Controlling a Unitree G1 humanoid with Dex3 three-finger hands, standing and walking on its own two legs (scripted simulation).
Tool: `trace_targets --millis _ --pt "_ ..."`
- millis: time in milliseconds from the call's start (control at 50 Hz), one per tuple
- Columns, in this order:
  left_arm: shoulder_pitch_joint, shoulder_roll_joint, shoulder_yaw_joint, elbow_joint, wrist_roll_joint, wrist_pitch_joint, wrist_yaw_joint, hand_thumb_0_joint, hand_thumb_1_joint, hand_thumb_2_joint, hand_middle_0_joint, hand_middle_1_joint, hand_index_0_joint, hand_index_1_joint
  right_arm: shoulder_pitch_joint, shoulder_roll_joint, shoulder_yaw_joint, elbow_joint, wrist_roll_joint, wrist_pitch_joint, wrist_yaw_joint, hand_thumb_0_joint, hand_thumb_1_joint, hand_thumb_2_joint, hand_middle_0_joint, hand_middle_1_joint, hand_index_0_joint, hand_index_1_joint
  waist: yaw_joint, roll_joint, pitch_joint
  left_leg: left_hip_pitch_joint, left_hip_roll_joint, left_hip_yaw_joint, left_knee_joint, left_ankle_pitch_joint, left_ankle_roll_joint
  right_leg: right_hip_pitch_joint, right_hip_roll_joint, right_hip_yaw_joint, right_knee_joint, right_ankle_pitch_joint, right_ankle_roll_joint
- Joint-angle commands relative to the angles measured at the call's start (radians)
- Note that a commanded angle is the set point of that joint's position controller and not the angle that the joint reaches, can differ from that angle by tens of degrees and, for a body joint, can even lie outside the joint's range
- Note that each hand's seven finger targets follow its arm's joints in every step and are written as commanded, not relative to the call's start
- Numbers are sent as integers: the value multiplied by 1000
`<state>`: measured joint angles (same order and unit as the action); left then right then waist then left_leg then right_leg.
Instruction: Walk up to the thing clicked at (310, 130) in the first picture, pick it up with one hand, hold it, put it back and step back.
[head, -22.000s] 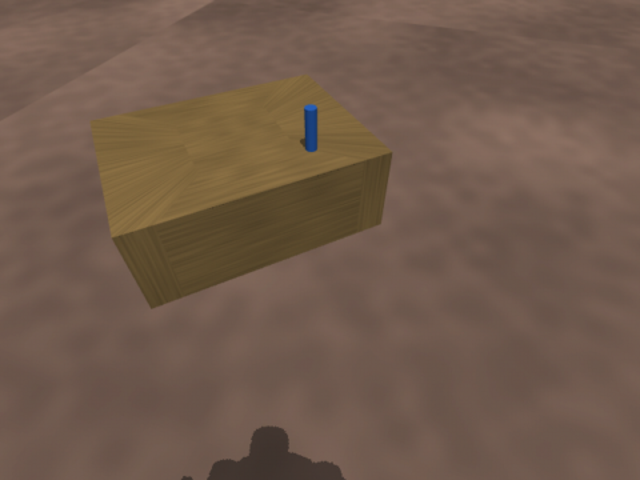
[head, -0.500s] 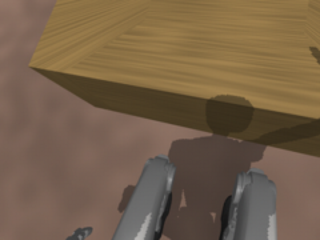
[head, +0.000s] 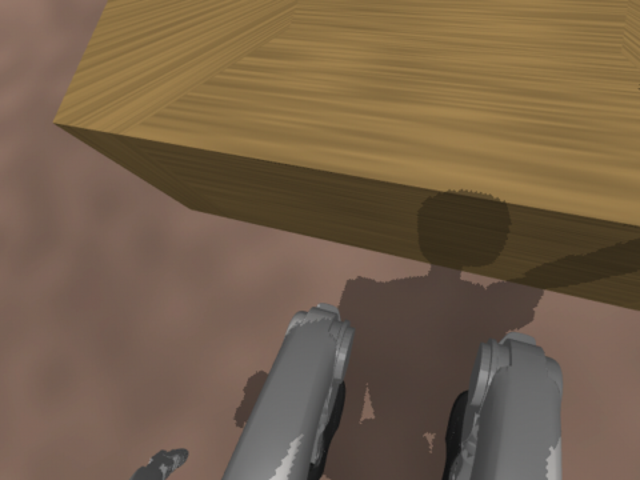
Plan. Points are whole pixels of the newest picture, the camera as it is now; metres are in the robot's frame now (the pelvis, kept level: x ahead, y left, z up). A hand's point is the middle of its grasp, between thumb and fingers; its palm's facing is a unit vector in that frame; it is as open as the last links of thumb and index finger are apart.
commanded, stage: loosen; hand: right
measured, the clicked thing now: out of the picture +0.56 -0.29 +0.05
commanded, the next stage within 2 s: open in 0.04 s
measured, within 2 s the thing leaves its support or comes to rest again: neither
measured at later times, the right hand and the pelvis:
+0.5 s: hand out of the picture +0.57 -0.30 +0.03, palm faces +0.33 +0.94 -0.04, open 12.3 cm; pelvis +0.00 +0.00 +0.00, yaw +1 degrees
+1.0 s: hand out of the picture +0.56 -0.34 +0.13, palm faces +0.40 +0.91 -0.08, open 16.4 cm; pelvis +0.01 +0.00 +0.06, yaw -1 degrees
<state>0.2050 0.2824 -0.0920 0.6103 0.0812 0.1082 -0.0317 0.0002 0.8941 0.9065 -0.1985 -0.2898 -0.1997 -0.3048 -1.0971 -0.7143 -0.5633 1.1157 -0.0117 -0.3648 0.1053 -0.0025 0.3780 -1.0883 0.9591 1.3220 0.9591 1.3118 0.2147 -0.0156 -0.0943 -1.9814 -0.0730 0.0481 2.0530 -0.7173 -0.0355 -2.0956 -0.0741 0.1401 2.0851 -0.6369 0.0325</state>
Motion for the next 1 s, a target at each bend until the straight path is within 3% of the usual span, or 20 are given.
trace_targets --millis 0,120,180,260,480,560,580,600,720,740,780,820,860,900,940,960,980 --pt "223 223 74 -23 -3 8 16 0 933 876 -202 -303 -210 -294 -400 -281 -2 -218 14 -54 -2 0 -80 -902 1227 1108 1240 1109 17 -249 -716 324 3 61 -254 265 58 553 3 -54 -203 172 -62" --pt "224 230 74 -17 -6 6 19 0 916 888 -202 -305 -208 -299 -406 -267 18 -224 16 -37 5 0 154 -558 1145 863 1150 864 27 -266 -695 279 3 73 -243 240 62 570 1 -47 -204 158 -57" --pt "221 234 73 -15 -9 4 22 0 898 905 -199 -300 -198 -302 -417 -276 20 -225 23 -29 5 0 291 -453 953 718 962 718 24 -260 -687 279 2 70 -246 222 63 546 3 -46 -204 137 -60" --pt "213 221 62 -29 -13 6 21 0 884 912 -201 -301 -196 -307 -399 -295 9 -241 27 -25 -2 0 321 -309 761 530 761 530 5 -245 -704 319 0 63 -259 217 61 520 3 -57 -205 125 -62" --pt "223 215 61 -30 -9 8 17 0 869 919 -206 -306 -196 -317 -358 -269 14 -268 29 -22 -3 0 304 -191 460 305 449 305 11 -261 -700 331 -3 72 -248 298 59 561 -3 -46 -200 218 -59" --pt "229 233 76 -23 -10 10 18 0 876 914 -205 -309 -198 -318 -353 -264 14 -260 30 -19 -5 0 277 -145 378 231 361 231 11 -293 -692 294 -2 76 -240 275 66 593 -4 -40 -217 212 -53" --pt "216 223 71 -25 -9 11 16 0 887 899 -206 -296 -196 -305 -375 -253 25 -284 32 -23 -6 0 247 -221 298 233 281 233 2 -306 -691 272 -3 73 -238 256 69 594 -4 -41 -219 194 -53" --pt "221 217 65 -25 -9 10 14 0 887 901 -206 -299 -197 -308 -368 -258 21 -276 29 -23 -8 0 231 -212 255 219 246 219 12 -293 -688 277 -4 79 -236 278 66 603 -5 -38 -210 217 -54" --pt "229 236 86 -35 -17 17 24 0 882 904 -201 -298 -191 -308 -446 -400 -48 -401 25 -14 -19 0 275 -88 139 83 123 83 -26 -338 -835 376 1 58 -278 272 67 690 -5 -53 -256 215 -51" --pt "214 228 81 -43 -25 19 27 0 874 908 -200 -295 -187 -307 -464 -435 -61 -426 24 -8 -22 0 292 -76 124 70 109 70 -45 -356 -868 402 1 49 -292 260 68 705 -3 -59 -277 202 -51" --pt "236 254 110 -40 -27 20 36 0 884 906 -197 -297 -188 -307 -425 -448 -76 -414 23 21 -19 0 312 -61 106 54 91 53 -36 -338 -896 450 0 47 -328 279 63 750 -7 -59 -298 222 -51" --pt "232 221 93 -42 -36 20 39 0 879 903 -196 -295 -187 -304 -474 -451 -64 -460 24 34 -9 0 351 -58 94 51 83 51 -43 -347 -926 480 0 31 -368 293 62 793 -7 -65 -320 246 -54" --pt "239 215 100 -39 -48 18 42 0 880 902 -196 -295 -187 -304 -392 -474 -87 -427 22 55 2 0 367 -48 90 45 79 44 -55 -318 -916 548 0 26 -407 321 58 800 -6 -70 -354 268 -54" --pt "235 234 121 -18 -54 13 46 0 886 901 -198 -298 -192 -305 -275 -402 -66 -301 28 81 25 0 386 -52 82 44 73 44 -34 -246 -803 544 -1 30 -446 317 52 763 -4 -68 -375 248 -61" --pt "224 201 97 -5 -62 0 41 0 887 894 -201 -299 -197 -304 -205 -304 -26 -215 46 94 58 0 400 -55 80 45 73 45 -12 -199 -701 527 -1 40 -480 312 52 752 -3 -60 -411 245 -65" --pt "217 207 105 -15 -68 -8 43 0 888 896 -203 -301 -199 -306 -212 -292 -16 -262 58 90 73 0 387 -52 81 42 73 42 -9 -199 -689 529 -1 40 -497 311 54 770 -2 -56 -428 244 -68" --pt "229 234 134 -23 -73 -12 46 0 884 895 -204 -301 -200 -305 -261 -347 -33 -378 65 85 79 0 370 -49 88 39 78 39 -26 -222 -748 573 0 30 -521 329 55 822 -5 -61 -444 264 -68"
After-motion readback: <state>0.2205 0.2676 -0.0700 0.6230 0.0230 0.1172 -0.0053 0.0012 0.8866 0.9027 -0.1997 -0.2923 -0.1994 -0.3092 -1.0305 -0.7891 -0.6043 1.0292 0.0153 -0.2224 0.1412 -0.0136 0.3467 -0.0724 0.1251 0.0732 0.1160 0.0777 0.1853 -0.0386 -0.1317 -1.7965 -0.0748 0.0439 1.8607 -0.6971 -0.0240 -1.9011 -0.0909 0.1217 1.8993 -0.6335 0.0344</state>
